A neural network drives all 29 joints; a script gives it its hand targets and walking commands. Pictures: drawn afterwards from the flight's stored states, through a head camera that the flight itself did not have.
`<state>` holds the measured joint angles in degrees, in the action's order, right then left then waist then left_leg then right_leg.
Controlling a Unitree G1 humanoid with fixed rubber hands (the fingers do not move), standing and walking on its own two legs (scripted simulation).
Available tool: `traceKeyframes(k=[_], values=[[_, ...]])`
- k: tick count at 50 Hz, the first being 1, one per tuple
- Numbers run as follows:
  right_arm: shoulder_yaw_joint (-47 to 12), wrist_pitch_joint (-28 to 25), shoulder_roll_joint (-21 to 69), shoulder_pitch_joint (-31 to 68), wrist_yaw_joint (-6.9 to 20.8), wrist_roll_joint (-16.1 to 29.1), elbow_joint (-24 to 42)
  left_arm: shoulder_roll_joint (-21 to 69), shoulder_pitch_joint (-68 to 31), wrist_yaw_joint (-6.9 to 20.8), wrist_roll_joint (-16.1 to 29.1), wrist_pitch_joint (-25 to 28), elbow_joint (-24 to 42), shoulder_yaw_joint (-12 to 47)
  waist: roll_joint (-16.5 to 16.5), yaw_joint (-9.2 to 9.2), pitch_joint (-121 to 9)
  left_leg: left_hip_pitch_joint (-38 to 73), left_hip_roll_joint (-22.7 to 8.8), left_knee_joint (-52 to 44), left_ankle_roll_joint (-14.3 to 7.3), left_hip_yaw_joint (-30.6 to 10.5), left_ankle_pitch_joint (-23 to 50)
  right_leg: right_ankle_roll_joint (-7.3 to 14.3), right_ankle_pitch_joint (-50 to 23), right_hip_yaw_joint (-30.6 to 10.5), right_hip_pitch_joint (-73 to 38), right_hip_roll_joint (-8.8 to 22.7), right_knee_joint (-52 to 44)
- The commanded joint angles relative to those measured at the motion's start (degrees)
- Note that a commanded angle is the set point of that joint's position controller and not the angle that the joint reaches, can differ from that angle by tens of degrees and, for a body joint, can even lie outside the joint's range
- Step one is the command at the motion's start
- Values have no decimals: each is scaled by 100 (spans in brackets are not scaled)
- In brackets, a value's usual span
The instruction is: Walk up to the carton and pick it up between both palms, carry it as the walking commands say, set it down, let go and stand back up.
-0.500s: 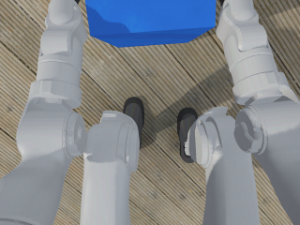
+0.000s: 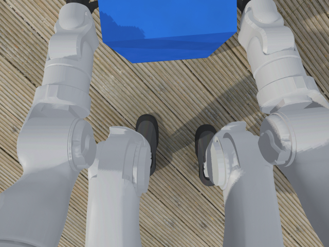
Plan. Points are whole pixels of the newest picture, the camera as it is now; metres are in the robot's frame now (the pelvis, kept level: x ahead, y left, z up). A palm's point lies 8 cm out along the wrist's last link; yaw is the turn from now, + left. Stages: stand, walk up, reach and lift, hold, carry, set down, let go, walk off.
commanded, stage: set down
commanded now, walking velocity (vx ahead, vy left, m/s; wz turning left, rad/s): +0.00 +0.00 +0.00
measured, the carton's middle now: (166, 6) +0.56 +0.03 -0.25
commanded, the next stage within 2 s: none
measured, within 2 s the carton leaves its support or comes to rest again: rests again in 0.22 s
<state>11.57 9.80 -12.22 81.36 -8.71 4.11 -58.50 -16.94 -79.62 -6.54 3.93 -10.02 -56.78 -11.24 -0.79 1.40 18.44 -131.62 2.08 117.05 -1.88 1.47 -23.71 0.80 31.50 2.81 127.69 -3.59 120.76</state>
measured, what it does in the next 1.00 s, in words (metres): stands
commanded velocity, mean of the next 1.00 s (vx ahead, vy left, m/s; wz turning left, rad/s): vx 0.00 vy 0.00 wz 0.00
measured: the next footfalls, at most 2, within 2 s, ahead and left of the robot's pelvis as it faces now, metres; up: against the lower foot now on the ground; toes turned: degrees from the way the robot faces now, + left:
none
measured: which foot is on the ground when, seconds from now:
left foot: down 0.00-1.00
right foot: down 0.00-1.00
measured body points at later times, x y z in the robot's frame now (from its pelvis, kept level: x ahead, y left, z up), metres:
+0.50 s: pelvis +0.01 +0.00 +0.00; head +0.37 +0.00 +0.26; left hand +0.55 +0.18 -0.18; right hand +0.55 -0.13 -0.18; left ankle +0.15 +0.10 -0.36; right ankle +0.12 -0.10 -0.36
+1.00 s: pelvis +0.01 +0.00 +0.00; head +0.37 +0.01 +0.26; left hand +0.55 +0.18 -0.18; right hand +0.55 -0.13 -0.18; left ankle +0.15 +0.10 -0.36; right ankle +0.12 -0.10 -0.36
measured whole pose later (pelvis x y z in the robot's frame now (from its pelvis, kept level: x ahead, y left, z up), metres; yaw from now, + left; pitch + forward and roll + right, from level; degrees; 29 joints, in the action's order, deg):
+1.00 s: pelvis +0.01 +0.00 +0.00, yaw -1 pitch +43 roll -1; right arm 9.3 3.1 -12.8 78.0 -7.3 4.1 -62.8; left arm -15.7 -78.0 -4.3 2.7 -1.3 -64.4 -13.4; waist 0.4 1.6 11.4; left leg -135.2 0.8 117.4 -2.0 1.7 -25.1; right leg 0.8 31.8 2.6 132.0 -4.8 120.8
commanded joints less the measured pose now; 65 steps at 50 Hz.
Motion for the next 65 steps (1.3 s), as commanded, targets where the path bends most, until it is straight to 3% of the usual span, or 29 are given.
traceKeyframes(k=[1, 10, 22, 33, 40, 43, 47, 50, 57, 65], values=[[-1643, -292, 5340, 2933, 1656, 122, 912, 5443, -2385, 1719, -2, 186, -27, 1009, 455, 458, -6686, 3104, 270, -77, -6, -186, 899, -28, -989, -243, -2057, -373, -519], [-1666, -375, 5360, 2714, 1644, 92, 870, 5137, -1877, 1658, -256, 284, -322, 633, 796, 826, -6525, 2761, 208, -60, -59, -199, 1025, -117, -1168, -381, -1923, -374, -571], [-1473, -445, 4950, 2538, 1565, 24, 607, 4722, -1934, 1566, -349, 353, -409, 629, 617, 799, -6115, 2810, 183, -114, -47, -252, 852, -119, -898, -398, -1507, -420, -569], [-1374, -522, 4526, 2454, 1474, -20, 424, 4228, -1863, 1448, -417, 455, -651, 429, 694, 810, -5869, 2756, 160, -87, -40, -270, 709, -169, -784, -407, -1490, -384, -552], [-1213, -674, 3325, 2075, 1191, 23, 319, 2971, -1635, 1116, -326, 636, -820, 261, 745, 813, -5896, 2958, 113, -98, 10, -281, 696, -243, -776, -405, -1655, -312, -564], [-1053, -783, 2214, 1777, 924, 52, 279, 1839, -1328, 809, -329, 803, -957, 40, 724, 849, -5953, 3096, 76, -137, 50, -287, 733, -290, -823, -422, -1810, -252, -612], [-823, -931, 97, 1257, 363, 221, 168, -233, -680, 215, -139, 1066, -1098, -240, 724, 868, -5970, 3155, 11, -256, 106, -279, 645, -334, -782, -472, -2138, -133, -715], [-701, -961, -460, 1170, 134, 375, -24, -814, -729, -21, 10, 1167, -1126, -263, 517, 795, -6113, 3237, -45, -321, 106, -314, 697, -316, -806, -516, -2162, -87, -750], [-701, -976, -945, 1005, 12, 615, 72, -1265, -795, -125, 241, 1271, -898, -354, 418, 743, -6569, 3462, -83, -260, 44, -326, 1050, -302, -980, -537, -2286, -47, -683], [-517, -972, -1279, 439, 28, 547, 133, -1320, -244, 22, 388, 1239, -1044, -373, 375, 580, -6558, 3387, -121, -187, 47, -334, 1138, -298, -1031, -478, -2276, 15, -623]])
